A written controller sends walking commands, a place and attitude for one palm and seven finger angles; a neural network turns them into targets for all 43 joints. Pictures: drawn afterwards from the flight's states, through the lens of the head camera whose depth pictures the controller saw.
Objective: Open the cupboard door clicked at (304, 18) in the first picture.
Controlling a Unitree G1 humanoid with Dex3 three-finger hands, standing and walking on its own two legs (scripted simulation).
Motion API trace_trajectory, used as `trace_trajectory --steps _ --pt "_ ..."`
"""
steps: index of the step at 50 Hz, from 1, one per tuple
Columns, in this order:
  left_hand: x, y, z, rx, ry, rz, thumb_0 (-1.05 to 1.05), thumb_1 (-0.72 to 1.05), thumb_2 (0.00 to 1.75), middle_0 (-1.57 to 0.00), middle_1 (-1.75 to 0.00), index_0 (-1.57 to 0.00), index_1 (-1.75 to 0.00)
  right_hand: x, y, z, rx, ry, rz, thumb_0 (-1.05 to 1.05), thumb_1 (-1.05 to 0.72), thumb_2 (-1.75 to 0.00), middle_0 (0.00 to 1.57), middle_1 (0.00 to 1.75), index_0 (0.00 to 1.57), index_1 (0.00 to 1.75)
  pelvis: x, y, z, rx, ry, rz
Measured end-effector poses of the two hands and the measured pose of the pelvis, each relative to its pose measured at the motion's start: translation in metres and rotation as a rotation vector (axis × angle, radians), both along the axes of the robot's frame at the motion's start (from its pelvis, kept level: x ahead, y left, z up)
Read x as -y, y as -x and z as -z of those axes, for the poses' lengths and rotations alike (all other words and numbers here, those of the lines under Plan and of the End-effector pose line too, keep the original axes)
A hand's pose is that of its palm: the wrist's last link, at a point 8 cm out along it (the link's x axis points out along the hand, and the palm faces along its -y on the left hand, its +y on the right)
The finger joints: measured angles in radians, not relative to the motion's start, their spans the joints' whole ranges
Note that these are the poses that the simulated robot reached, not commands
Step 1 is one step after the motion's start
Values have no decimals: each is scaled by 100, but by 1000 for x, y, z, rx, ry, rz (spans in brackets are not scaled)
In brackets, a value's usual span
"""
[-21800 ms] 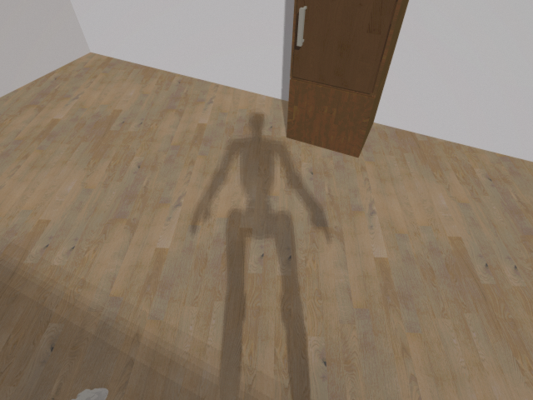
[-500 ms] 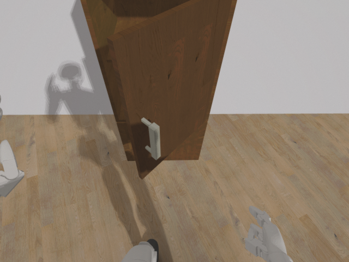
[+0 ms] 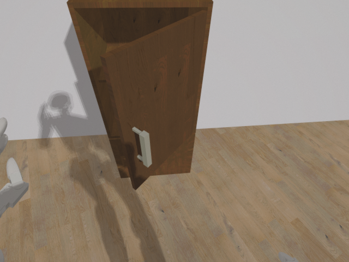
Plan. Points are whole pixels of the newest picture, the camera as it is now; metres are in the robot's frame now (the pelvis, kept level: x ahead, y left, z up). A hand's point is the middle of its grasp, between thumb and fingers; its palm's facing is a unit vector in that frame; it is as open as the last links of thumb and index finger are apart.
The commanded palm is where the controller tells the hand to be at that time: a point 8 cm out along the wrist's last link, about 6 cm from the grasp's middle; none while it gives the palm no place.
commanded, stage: stop stepping back and stand still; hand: left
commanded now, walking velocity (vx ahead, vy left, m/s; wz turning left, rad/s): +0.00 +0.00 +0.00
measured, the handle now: (141, 147) +0.48 +0.14 -0.08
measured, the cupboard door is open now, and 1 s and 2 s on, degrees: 46 46 46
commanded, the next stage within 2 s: let the arm hang, fingers relaxed in 0.40 s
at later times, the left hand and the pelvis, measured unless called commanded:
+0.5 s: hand (13, 200) +0.18 +0.27 +0.15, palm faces +0.42 -0.80 -0.43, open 7.4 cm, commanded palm none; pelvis -0.02 +0.01 +0.01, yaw +0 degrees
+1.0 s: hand out of the picture -0.10 +0.18 -0.17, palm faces +0.07 -0.98 -0.20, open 7.2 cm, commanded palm none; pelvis -0.03 +0.00 +0.01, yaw +2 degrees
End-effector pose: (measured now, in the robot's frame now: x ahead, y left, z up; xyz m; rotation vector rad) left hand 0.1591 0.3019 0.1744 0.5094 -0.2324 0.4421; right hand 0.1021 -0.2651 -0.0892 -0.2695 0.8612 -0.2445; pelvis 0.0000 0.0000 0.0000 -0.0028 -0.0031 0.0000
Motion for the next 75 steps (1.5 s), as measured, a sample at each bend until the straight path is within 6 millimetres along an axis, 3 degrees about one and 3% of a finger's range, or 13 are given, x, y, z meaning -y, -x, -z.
trace_trajectory --steps 5,12,26,28,32,36,40,47,53,57,62,70,75 --pt "3 -7 -4 -20 -21 58 2 89 90 -21 -30 -21 -30 -24 -17 -10 90 -54 -21 2 -90 -90 20 29 20 30 -3 6 -2 2 -4 18" --pt "6 5 -12 -42 -63 112 2 89 90 -21 -30 -21 -30 -50 -35 -21 163 -102 -71 1 -90 -90 20 30 20 30 -6 13 -5 -12 8 24" --pt "-9 20 10 -92 27 26 2 89 90 -21 -30 -21 -30 -45 -28 -19 126 -70 -106 1 -90 -90 20 30 20 30 -12 23 -8 -13 16 3" --pt "-12 9 51 -254 65 46 1 90 90 -20 -30 -20 -30 -40 -26 -6 79 -84 -140 1 -90 -90 20 30 20 30 -15 27 -5 -22 15 -9" --pt "-5 18 173 -747 246 16 1 90 90 -20 -30 -20 -30 -26 -9 18 -50 -83 -125 1 -90 -90 20 30 20 30 -17 34 1 -17 8 -17" --pt "33 75 269 -1156 432 -5 1 91 90 -20 -30 -20 -29 -17 28 26 -174 -70 -66 1 -90 -90 20 29 20 30 -13 36 2 2 0 -14" --pt "71 145 315 -1410 596 -58 1 94 90 -20 -30 -20 -29 -16 76 30 -346 -59 -20 1 -90 -90 20 29 20 30 -8 36 -1 10 4 -20" --pt "71 237 318 -1631 679 -223 1 98 90 -20 -30 -21 -30 -32 144 41 -602 -103 24 1 -90 -90 20 29 20 30 -4 33 -5 10 14 -37" --pt "73 272 306 -1715 681 -304 1 94 90 -20 -30 -20 -29 -54 163 51 -652 -178 46 1 -90 -90 20 29 20 30 -4 30 -6 16 10 -32" --pt "78 269 304 -1708 677 -306 1 92 90 -20 -30 -20 -29 -65 160 57 -635 -218 48 1 -90 -90 20 29 20 30 -4 27 -6 19 5 -26" --pt "88 245 308 -1650 679 -265 1 92 90 -20 -30 -20 -29 -73 148 61 -595 -246 42 1 -90 -90 20 29 20 30 -2 24 -6 21 -2 -21" --pt "107 197 315 -1549 687 -178 1 91 90 -20 -30 -20 -29 -62 137 59 -568 -227 53 2 -91 -90 20 29 20 30 4 16 -6 22 -9 -18" --pt "108 189 316 -1546 682 -177 2 93 90 -20 -30 -20 -30 -53 131 56 -557 -210 61 1 -91 -90 20 29 20 30 8 11 -6 24 -10 -17"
